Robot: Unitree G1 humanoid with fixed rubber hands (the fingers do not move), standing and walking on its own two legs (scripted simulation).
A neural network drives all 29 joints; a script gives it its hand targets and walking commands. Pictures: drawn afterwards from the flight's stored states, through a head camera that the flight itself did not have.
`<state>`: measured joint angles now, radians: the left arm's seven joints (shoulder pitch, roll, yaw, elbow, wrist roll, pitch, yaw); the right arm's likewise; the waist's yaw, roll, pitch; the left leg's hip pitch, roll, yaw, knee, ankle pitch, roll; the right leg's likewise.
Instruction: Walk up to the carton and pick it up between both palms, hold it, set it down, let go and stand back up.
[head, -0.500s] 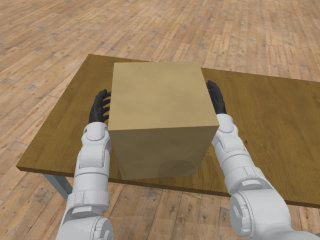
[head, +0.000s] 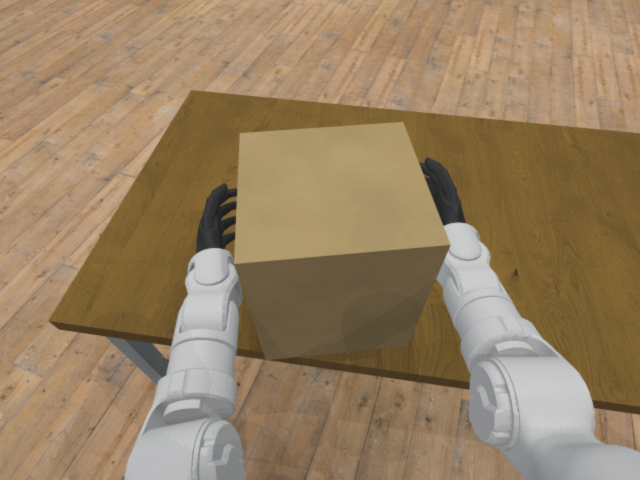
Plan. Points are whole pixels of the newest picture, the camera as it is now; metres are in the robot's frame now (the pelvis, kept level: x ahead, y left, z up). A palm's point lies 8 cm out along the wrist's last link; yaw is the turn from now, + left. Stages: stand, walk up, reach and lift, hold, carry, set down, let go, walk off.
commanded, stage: set down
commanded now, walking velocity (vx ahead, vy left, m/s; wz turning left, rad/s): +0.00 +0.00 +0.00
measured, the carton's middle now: (330, 248) +0.39 +0.05 +0.04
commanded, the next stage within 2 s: none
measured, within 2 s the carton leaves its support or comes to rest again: rests again in 1.32 s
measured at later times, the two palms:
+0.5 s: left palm (223, 260) +0.35 +0.19 +0.03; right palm (437, 225) +0.45 -0.10 +0.05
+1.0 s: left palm (222, 266) +0.35 +0.19 +0.02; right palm (432, 224) +0.45 -0.09 +0.04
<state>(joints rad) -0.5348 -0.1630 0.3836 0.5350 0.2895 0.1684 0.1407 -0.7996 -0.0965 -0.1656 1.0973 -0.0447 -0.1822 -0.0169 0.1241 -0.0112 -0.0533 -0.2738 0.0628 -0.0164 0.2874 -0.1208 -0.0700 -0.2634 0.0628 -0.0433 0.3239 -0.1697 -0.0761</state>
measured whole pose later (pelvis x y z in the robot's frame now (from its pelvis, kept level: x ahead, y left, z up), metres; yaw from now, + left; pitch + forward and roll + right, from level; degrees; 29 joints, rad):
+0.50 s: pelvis +0.01 +0.01 +0.00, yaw -1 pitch +13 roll +0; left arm -0.50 -0.19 0.38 0.59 0.26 0.08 0.20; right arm -0.85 -0.14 -0.16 1.24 -0.09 -0.27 0.03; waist 0.14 -0.01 -0.11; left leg -0.43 0.07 0.01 0.33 -0.14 -0.06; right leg -0.40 0.07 -0.04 0.32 -0.16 -0.07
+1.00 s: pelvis -0.01 +0.00 -0.01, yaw -1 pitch +19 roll +0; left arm -0.61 -0.21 0.50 0.73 0.27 -0.06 0.19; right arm -0.95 -0.16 -0.31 1.34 -0.22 -0.32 0.06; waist 0.19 0.00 -0.16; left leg -0.55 0.08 0.03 0.31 -0.08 -0.06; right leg -0.55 0.07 -0.04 0.34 -0.13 -0.08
